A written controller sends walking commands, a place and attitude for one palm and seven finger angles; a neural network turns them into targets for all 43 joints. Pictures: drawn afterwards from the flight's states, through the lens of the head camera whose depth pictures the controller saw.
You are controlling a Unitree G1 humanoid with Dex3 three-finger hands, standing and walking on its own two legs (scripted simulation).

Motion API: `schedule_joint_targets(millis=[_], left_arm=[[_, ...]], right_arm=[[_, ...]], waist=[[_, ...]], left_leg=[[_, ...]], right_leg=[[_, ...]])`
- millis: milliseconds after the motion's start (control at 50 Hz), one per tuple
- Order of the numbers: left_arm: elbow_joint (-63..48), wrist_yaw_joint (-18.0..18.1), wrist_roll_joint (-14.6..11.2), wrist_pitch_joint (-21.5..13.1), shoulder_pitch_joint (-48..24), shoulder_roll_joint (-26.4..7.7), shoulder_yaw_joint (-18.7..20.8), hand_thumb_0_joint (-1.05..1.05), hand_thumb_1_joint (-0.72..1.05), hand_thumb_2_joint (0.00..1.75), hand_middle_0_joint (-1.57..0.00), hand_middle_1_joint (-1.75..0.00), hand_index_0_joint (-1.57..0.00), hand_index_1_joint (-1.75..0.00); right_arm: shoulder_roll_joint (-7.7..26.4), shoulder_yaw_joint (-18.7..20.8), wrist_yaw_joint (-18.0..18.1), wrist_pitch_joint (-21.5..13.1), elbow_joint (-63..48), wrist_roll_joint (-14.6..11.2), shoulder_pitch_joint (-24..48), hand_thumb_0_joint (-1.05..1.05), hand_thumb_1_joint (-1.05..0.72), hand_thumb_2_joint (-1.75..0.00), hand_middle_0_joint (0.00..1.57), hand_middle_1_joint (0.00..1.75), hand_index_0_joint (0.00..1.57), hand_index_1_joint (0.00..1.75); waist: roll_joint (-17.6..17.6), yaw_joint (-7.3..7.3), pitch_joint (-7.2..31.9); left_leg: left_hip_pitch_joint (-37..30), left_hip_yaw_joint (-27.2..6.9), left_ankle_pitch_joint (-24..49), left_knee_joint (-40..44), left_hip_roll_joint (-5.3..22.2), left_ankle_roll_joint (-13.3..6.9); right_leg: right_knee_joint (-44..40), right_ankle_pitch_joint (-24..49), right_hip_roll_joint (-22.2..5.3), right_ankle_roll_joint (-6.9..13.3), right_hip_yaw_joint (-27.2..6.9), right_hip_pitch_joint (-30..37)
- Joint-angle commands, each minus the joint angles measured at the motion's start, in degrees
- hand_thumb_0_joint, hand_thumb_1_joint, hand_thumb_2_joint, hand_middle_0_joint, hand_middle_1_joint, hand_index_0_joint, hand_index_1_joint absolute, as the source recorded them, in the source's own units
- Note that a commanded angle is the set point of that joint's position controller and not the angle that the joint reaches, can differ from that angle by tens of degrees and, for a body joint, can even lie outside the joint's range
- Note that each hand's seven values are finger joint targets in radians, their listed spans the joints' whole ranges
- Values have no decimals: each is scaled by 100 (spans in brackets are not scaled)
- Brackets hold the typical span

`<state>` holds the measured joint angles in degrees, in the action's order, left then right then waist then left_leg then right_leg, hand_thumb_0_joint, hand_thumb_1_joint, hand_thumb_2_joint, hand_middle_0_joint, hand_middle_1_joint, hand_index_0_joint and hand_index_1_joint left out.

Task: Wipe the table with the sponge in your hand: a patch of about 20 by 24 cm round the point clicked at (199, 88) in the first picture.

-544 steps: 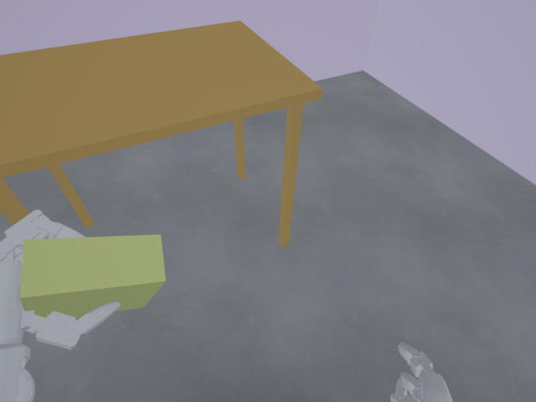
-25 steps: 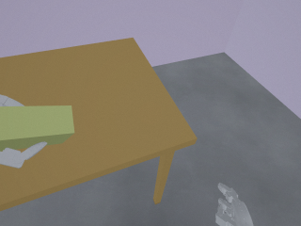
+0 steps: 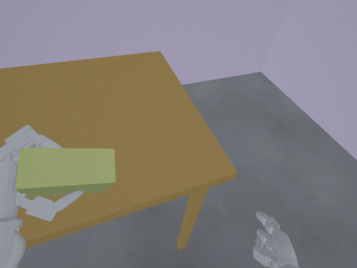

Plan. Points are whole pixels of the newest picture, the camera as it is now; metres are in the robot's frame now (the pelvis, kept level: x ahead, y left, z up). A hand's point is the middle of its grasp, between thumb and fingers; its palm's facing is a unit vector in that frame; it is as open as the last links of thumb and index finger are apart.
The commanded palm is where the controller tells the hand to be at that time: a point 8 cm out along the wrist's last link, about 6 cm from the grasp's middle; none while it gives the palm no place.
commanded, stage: come to a stop and stand still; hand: left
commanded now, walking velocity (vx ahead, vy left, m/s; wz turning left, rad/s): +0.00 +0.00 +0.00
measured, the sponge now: (82, 173) +0.23 +0.20 +0.14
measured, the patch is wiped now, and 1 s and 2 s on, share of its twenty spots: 0.00 0.00 0.00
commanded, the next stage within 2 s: look again from close up in 0.06 s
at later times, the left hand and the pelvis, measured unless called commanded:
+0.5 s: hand (37, 181) +0.21 +0.26 +0.14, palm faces +0.39 -0.85 -0.36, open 9.8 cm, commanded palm +0.15 +0.29 +0.18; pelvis -0.01 +0.01 +0.00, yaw +1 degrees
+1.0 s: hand (77, 184) +0.21 +0.20 +0.15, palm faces +0.34 -0.86 -0.39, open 9.8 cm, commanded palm +0.15 +0.23 +0.18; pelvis -0.01 -0.05 +0.00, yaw +0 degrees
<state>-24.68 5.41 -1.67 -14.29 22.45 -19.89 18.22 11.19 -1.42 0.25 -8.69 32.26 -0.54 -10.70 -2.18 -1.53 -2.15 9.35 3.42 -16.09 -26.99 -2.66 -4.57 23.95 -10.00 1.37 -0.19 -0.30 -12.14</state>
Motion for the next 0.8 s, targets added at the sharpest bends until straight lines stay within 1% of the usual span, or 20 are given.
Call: schedule_joint_targets(millis=[0, 20, 80, 100, 160, 200, 240, 300, 320, 380, 400, 460, 500, 520, 580, 600, 620, 700, 740, 780], left_arm=[[-1326, 105, -82, -258, -584, -1183, 959, 0, 10, 130, -120, -160, -120, -160], [-1345, 89, -99, -274, -625, -1066, 856, 0, 10, 130, -120, -160, -120, -160], [-1878, 97, -86, -360, -733, -1178, 901, 0, 10, 130, -120, -160, -120, -160], [-2063, 125, -69, -376, -754, -1268, 969, 0, 10, 130, -120, -160, -120, -160], [-2127, 132, -71, -404, -580, -1107, 819, 0, 10, 130, -120, -160, -120, -160], [-1947, 156, -53, -370, -391, -1063, 828, 0, 10, 130, -120, -160, -120, -160], [-1665, 129, -67, -317, -278, -936, 732, 0, 10, 130, -120, -160, -120, -160], [-1153, 136, -64, -214, -118, -888, 775, 0, 10, 130, -120, -160, -120, -160], [-938, 110, -82, -183, -126, -756, 649, 0, 10, 130, -120, -160, -120, -160], [-1078, 96, -57, -194, -422, -893, 721, 0, 10, 130, -120, -160, -120, -160], [-1275, 120, -36, -204, -531, -965, 777, 0, 10, 130, -120, -160, -120, -160], [-1560, 115, -30, -266, -665, -992, 736, 0, 10, 130, -120, -160, -120, -160], [-1883, 152, 1, -315, -790, -1109, 802, 0, 10, 130, -120, -160, -120, -160], [-1806, 148, -16, -322, -727, -1013, 735, 0, 10, 130, -120, -160, -120, -160], [-1931, 142, -46, -335, -743, -1081, 817, 0, 10, 130, -120, -160, -120, -160], [-1861, 159, -45, -306, -665, -1161, 924, 0, 10, 130, -120, -160, -120, -160], [-1758, 133, -69, -295, -667, -969, 772, 0, 10, 130, -120, -160, -120, -160], [-1478, 72, -83, -188, -482, -938, 795, 0, 10, 130, -120, -160, -120, -160], [-1482, 15, -95, -153, -512, -870, 689, 0, 10, 130, -120, -160, -120, -160], [-1435, -4, -99, -121, -456, -932, 766, 0, 10, 130, -120, -160, -120, -160]], right_arm=[[719, 319, 126, -178, -875, -20, 445, 0, -90, -90, 20, 30, 20, 30], [712, 298, 141, -166, -900, 9, 439, 0, -90, -90, 20, 30, 20, 30], [713, 329, 139, -258, -951, 15, 423, 0, -90, -90, 20, 30, 20, 30], [696, 305, 141, -293, -930, 7, 512, 0, -90, -90, 20, 30, 20, 30], [735, 359, 109, -354, -884, 27, 381, 0, -90, -90, 20, 30, 20, 30], [718, 347, 102, -363, -812, 5, 421, 0, -90, -90, 20, 30, 20, 30], [762, 382, 80, -298, -803, 12, 302, 0, -90, -90, 20, 30, 20, 30], [725, 367, 101, -226, -752, -33, 343, 0, -90, -90, 20, 30, 20, 30], [750, 357, 99, -169, -737, -12, 268, 0, -90, -90, 20, 30, 20, 30], [762, 389, 121, -153, -800, -35, 300, 0, -90, -90, 20, 30, 20, 30], [729, 371, 142, -168, -801, -52, 397, 0, -90, -90, 20, 30, 20, 30], [743, 374, 141, -203, -881, -13, 398, 0, -90, -90, 20, 30, 20, 30], [720, 352, 155, -270, -858, -23, 509, 0, -90, -90, 20, 30, 20, 30], [709, 336, 149, -259, -832, 16, 446, 0, -90, -90, 20, 30, 20, 30], [718, 408, 110, -289, -841, -1, 370, 0, -90, -90, 20, 30, 20, 30], [681, 389, 115, -287, -813, -17, 451, 0, -90, -90, 20, 30, 20, 30], [701, 394, 93, -237, -786, 14, 350, 0, -90, -90, 20, 30, 20, 30], [677, 453, 9, -165, -816, -39, 377, 0, -90, -90, 20, 30, 20, 30], [713, 501, -28, -97, -860, -17, 288, 0, -90, -90, 20, 30, 20, 30], [723, 505, -54, -58, -914, -21, 339, 0, -90, -90, 20, 30, 20, 30]], waist=[[527, 0, 502], [582, 14, 538], [736, -12, 817], [934, -14, 933], [874, -7, 1091], [893, -10, 1041], [754, 2, 866], [529, -6, 532], [361, 15, 449], [355, 7, 370], [447, 5, 374], [497, -7, 540], [823, -12, 587], [763, -7, 618], [807, -12, 705], [907, -19, 686], [902, 10, 663], [945, 25, 469], [888, 46, 432], [789, 22, 421]], left_leg=[[671, -668, 923, 890, 757, 451], [782, -722, 804, 937, 770, 411], [649, -683, 1041, 740, 707, 355], [510, -648, 1178, 694, 678, 401], [291, -701, 1662, 561, 701, 455], [105, -652, 1948, 557, 729, 566], [284, -722, 1930, 646, 796, 592], [481, -677, 1490, 805, 844, 612], [689, -728, 1206, 892, 857, 576], [958, -769, 601, 1014, 871, 488], [836, -733, 574, 1043, 822, 525], [953, -782, 392, 1001, 795, 397], [844, -766, 356, 1002, 748, 428], [860, -822, 385, 1037, 783, 420], [570, -861, 1123, 920, 909, 523], [343, -819, 1370, 911, 952, 611], [358, -909, 1609, 951, 1016, 647], [-73, -886, 2508, 814, 1313, 662], [-17, -967, 2513, 778, 1438, 580], [228, -945, 2254, 652, 1476, 490]], right_leg=[[7, 914, -277, 101, -272, 872], [34, 866, -291, 93, -211, 989], [88, 1270, -318, 120, -274, 1252], [116, 1342, -311, 127, -263, 1236], [172, 1562, -328, 154, -262, 1248], [186, 1492, -297, 144, -203, 1033], [199, 1302, -284, 129, -152, 1037], [141, 997, -271, 96, -121, 863], [118, 845, -268, 79, -88, 919], [105, 715, -299, 73, -183, 1066], [96, 710, -250, 80, -182, 975], [75, 823, -308, 79, -210, 1288], [111, 813, -280, 93, -220, 1221], [126, 795, -248, 83, -157, 1251], [271, 933, -190, 73, -109, 1117], [300, 838, -150, 66, -73, 876], [365, 662, -108, 56, 14, 830], [429, 23, -58, 37, 137, 274], [429, -211, -68, 39, 141, 255], [257, -5, -136, 38, 119, 470]])
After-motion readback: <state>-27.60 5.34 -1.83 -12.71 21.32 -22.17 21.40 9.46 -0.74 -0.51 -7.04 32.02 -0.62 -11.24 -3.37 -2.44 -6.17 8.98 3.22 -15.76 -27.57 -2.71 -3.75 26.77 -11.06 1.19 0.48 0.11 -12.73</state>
